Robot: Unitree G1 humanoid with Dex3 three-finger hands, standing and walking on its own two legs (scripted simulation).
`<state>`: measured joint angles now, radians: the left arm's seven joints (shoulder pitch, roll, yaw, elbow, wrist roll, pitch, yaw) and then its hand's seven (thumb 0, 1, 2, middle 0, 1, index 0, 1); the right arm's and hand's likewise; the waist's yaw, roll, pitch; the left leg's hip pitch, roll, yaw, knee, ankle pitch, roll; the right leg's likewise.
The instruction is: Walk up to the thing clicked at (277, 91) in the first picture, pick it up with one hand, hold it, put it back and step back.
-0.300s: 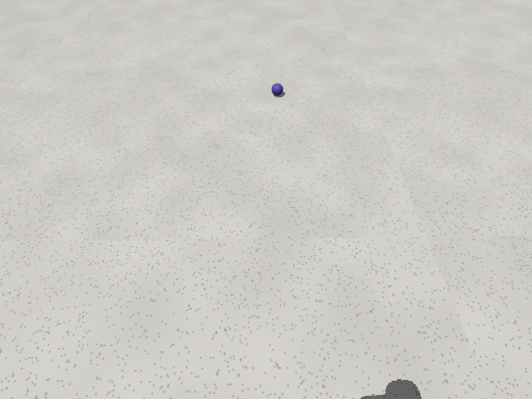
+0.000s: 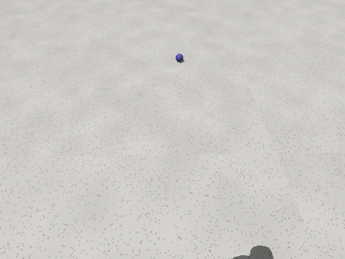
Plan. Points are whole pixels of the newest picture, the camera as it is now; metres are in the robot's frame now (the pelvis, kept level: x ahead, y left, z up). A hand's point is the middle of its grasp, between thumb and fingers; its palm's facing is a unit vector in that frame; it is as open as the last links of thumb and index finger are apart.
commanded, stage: stand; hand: left
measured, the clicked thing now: (179, 57) +2.10 -0.04 -0.74
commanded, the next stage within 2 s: walk up in 0.82 s
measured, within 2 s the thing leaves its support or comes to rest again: neither
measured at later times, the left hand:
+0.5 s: hand out of the picture +0.08 +0.25 -0.16, palm faces -0.03 -0.94 -0.34, open 7.4 cm
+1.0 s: hand out of the picture +0.10 +0.29 -0.15, palm faces -0.20 -0.91 -0.37, open 7.4 cm
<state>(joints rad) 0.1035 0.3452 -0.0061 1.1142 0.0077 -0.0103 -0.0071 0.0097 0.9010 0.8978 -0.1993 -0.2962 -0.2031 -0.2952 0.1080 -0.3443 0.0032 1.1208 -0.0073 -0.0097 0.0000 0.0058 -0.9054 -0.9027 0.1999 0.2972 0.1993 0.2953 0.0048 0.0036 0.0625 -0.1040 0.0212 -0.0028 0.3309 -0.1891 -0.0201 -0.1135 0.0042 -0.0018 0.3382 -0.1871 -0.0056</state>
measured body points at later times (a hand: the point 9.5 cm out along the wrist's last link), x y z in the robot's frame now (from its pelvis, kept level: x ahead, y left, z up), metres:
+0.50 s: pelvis +0.00 +0.00 +0.00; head +0.02 +0.00 +0.45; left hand +0.08 +0.30 -0.13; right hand +0.08 -0.30 -0.13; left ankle +0.00 +0.13 -0.75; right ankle +0.00 -0.12 -0.75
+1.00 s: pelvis +0.02 +0.03 -0.01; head +0.04 +0.01 +0.44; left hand +0.11 +0.34 -0.13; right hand +0.10 -0.32 -0.12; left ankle +0.00 +0.17 -0.74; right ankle +0.00 -0.12 -0.75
